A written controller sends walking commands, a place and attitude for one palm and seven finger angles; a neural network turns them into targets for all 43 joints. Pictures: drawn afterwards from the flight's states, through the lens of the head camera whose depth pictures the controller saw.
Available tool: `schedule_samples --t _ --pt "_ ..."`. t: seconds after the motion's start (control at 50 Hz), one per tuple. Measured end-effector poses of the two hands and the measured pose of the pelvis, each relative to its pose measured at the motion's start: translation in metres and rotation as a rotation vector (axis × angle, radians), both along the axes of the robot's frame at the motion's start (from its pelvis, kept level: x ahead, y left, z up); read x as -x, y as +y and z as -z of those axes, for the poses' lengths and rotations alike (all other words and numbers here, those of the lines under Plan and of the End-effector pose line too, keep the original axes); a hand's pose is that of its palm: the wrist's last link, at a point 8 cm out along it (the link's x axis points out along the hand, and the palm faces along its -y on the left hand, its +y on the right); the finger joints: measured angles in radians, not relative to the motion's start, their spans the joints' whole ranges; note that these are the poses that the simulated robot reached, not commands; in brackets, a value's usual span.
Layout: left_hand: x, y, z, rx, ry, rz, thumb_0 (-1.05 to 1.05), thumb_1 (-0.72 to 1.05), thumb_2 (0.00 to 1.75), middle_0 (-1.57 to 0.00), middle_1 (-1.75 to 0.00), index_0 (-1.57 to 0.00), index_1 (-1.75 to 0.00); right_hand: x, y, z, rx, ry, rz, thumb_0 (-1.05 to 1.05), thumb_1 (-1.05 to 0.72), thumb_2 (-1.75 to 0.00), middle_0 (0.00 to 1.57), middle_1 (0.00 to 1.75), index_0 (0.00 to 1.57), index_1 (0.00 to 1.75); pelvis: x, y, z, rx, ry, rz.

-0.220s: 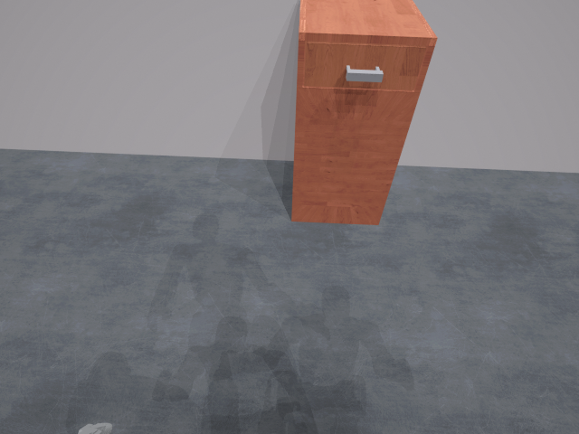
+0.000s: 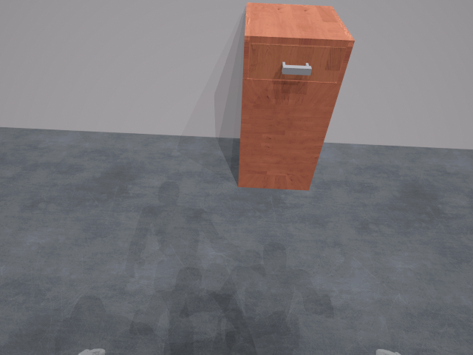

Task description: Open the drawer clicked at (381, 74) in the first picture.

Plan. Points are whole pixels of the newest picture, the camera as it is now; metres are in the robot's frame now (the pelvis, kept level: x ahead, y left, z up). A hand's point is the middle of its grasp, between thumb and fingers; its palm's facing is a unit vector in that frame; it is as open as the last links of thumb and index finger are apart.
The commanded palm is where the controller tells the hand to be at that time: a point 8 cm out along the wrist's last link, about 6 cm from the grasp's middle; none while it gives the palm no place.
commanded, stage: stand and wait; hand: left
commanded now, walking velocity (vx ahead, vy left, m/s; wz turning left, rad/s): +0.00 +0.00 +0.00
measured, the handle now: (296, 67) +1.15 -0.16 -0.02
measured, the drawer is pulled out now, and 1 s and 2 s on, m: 0.00 0.00 0.00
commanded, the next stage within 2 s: look at it before walking up in 0.60 s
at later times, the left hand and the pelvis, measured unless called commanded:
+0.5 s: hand out of the picture +0.05 +0.24 -0.15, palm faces -0.02 -0.94 -0.34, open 7.4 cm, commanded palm none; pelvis -0.02 -0.01 +0.00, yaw +0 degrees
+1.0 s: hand out of the picture +0.06 +0.23 -0.15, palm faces -0.02 -0.94 -0.33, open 7.4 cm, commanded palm none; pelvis -0.01 -0.02 +0.01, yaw +0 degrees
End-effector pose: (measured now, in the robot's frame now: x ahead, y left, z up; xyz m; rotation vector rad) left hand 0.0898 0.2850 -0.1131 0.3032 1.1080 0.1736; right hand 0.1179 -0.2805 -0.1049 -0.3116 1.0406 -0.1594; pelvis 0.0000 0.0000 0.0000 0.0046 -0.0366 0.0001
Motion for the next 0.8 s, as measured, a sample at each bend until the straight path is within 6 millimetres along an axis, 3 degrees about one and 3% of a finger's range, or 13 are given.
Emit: schedule_samples --t 0.3,0.44,0.58,0.8 --pt "0.041 -0.002 0.005 -0.007 0.097 -0.031 0.01 0.90 0.90 -0.21 -0.30 -0.20 -0.30 0.053 -0.020 0.008 0.020 0.131 0.048 0.01 -0.90 -0.90 0.20 0.30 0.20 0.30 0.011 -0.008 -0.003 0.001 -0.004 -0.002" --pt "0.050 -0.001 0.004 -0.017 0.123 -0.034 0.01 0.90 0.90 -0.21 -0.30 -0.20 -0.30 0.073 -0.025 0.011 0.019 0.181 0.066 0.01 -0.90 -0.90 0.20 0.30 0.20 0.30 0.015 -0.011 -0.004 0.001 -0.003 0.000" --pt "0.046 -0.004 0.003 -0.017 0.112 -0.027 0.01 0.90 0.90 -0.21 -0.30 -0.20 -0.30 0.079 -0.026 0.012 0.011 0.188 0.072 0.01 -0.90 -0.90 0.20 0.30 0.20 0.30 0.016 -0.013 -0.004 0.001 -0.003 0.002" --pt "0.034 -0.010 0.001 -0.009 0.081 -0.013 0.01 0.90 0.90 -0.21 -0.30 -0.20 -0.30 0.070 -0.025 0.011 0.004 0.163 0.066 0.01 -0.90 -0.90 0.20 0.30 0.20 0.30 0.016 -0.015 -0.005 0.001 -0.001 0.004"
